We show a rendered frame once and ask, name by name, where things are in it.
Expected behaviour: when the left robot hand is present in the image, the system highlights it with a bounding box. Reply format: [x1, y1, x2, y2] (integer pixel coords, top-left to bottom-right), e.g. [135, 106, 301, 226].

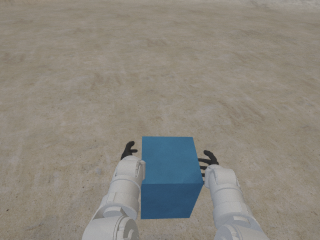
[120, 141, 138, 160]

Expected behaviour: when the right robot forearm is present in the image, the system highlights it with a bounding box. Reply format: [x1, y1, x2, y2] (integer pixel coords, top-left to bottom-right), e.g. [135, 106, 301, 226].
[204, 164, 266, 235]

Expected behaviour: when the left robot upper arm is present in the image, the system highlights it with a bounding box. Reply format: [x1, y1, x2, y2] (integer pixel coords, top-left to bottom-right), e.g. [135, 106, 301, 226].
[82, 215, 139, 240]

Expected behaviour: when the right robot hand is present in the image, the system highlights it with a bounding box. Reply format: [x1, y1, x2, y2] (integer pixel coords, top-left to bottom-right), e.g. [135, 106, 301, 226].
[198, 150, 219, 184]

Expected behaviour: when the left robot forearm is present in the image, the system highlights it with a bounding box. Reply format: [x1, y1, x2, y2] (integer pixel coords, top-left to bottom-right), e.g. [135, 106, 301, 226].
[81, 155, 146, 240]

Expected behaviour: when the right robot upper arm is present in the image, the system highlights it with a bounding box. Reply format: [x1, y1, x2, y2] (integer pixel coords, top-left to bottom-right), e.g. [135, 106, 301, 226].
[214, 223, 270, 240]

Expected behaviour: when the carton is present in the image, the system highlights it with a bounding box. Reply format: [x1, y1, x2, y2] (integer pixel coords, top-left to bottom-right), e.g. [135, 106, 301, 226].
[141, 136, 204, 220]

